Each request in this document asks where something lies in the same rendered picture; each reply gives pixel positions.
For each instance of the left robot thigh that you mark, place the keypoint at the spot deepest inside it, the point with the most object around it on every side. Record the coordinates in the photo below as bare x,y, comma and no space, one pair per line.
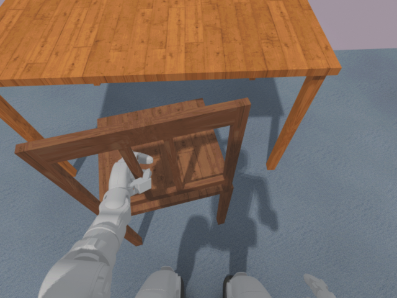
161,284

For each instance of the robot right shin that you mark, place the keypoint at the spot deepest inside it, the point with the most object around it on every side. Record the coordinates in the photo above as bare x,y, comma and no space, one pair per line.
239,274

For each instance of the robot left upper arm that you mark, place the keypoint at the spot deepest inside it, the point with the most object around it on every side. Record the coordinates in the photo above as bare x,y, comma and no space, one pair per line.
78,279

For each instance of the table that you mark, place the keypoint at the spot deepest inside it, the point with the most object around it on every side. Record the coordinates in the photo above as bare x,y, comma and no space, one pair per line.
55,42

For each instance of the chair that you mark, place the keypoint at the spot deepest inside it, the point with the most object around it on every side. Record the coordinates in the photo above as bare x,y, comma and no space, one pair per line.
187,160

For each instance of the right robot hand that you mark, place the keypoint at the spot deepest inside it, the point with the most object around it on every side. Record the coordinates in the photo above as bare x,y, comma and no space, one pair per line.
318,286

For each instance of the left robot hand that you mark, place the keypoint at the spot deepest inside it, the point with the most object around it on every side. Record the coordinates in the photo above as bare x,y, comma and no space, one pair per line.
122,177

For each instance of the robot left forearm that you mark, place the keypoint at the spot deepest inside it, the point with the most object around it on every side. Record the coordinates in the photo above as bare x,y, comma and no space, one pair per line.
102,240

